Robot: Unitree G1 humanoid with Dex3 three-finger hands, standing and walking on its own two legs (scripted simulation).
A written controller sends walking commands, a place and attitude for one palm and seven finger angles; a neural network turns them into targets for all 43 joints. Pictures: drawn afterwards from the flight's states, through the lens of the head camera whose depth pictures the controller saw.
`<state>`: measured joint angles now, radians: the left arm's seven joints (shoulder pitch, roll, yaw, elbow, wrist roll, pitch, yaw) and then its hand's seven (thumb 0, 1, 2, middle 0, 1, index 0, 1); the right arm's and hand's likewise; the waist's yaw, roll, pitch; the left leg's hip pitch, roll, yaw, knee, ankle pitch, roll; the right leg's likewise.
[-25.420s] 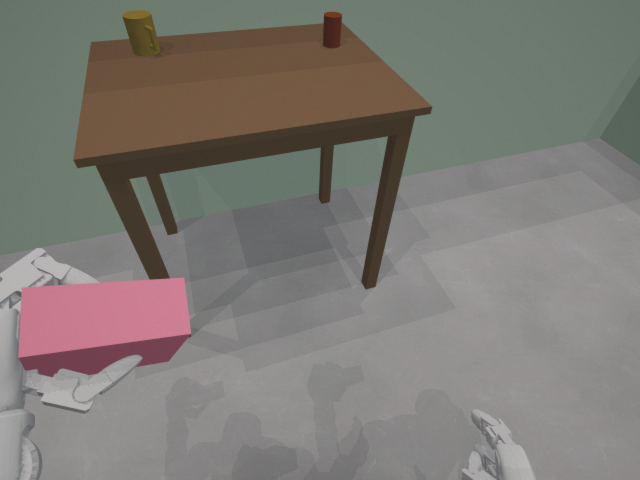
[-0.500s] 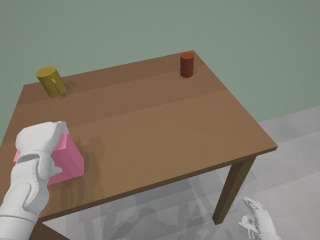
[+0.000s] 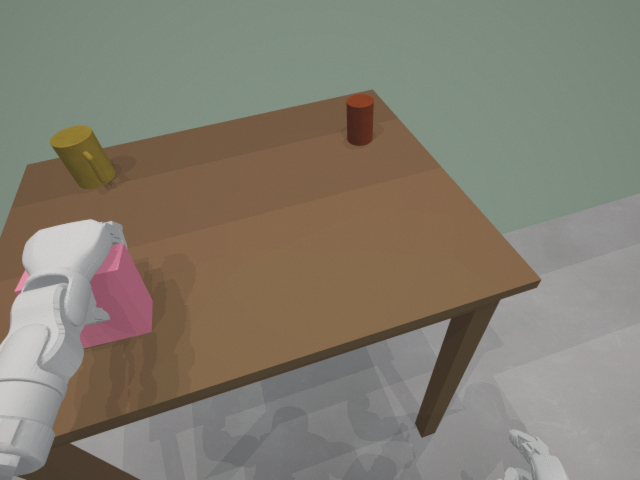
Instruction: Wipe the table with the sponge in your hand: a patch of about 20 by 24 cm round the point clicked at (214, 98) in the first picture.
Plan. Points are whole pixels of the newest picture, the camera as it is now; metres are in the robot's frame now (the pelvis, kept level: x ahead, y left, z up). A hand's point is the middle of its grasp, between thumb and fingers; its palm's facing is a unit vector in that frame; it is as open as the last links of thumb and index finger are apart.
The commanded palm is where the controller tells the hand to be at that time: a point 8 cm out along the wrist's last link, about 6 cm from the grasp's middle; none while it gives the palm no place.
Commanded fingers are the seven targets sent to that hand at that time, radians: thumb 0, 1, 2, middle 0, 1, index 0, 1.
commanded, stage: wipe forward along the first lane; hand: left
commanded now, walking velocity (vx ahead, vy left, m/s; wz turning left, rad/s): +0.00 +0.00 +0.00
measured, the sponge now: (100, 308) +0.29 +0.35 +0.05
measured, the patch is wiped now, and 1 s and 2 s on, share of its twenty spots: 0.15 0.45 0.60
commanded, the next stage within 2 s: slide across to the middle lane in 0.82 s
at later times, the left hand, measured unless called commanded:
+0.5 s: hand (96, 239) +0.37 +0.37 +0.10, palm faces -0.15 +0.03 -0.99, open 9.6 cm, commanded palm +0.37 +0.36 +0.14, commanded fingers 0.00 0.10 1.30 -1.20 -1.60 -1.20 -1.60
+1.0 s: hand (97, 221) +0.41 +0.39 +0.10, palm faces -0.13 +0.04 -0.99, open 9.6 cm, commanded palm +0.40 +0.37 +0.14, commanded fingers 0.00 0.10 1.30 -1.20 -1.60 -1.20 -1.60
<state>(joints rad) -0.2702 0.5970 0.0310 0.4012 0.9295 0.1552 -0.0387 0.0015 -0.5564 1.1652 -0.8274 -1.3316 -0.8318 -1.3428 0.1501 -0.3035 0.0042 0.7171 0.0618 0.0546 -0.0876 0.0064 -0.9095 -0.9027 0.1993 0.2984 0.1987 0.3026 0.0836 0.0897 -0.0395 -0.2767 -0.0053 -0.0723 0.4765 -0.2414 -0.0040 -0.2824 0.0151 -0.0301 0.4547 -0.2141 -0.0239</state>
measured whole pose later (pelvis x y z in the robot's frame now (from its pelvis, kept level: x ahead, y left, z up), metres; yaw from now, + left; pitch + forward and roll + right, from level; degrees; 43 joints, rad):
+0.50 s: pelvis +0.00 +0.00 +0.00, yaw -1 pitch +7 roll -1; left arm -0.59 0.72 0.07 0.85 1.00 -0.01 0.00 0.02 -0.56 1.17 -0.82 -1.35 -0.82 -1.37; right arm 0.25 -0.31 -0.01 0.74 0.07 0.07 -0.09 0.00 -0.91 -0.90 0.20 0.30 0.20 0.30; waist 0.01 0.07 -0.06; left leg -0.40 0.01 -0.07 0.53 -0.25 0.00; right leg -0.40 0.03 -0.02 0.48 -0.21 -0.03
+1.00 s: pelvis +0.01 +0.03 +0.00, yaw -1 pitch +9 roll -1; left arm -0.69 0.70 0.04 0.94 1.04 0.00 0.04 0.01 -0.56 1.17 -0.82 -1.35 -0.83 -1.37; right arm 0.25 -0.29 -0.02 0.73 0.07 0.10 -0.06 0.00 -0.91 -0.90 0.20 0.30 0.20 0.30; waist 0.01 0.05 -0.08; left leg -0.43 -0.02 -0.05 0.53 -0.27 0.02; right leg -0.41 0.00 -0.01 0.45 -0.21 0.01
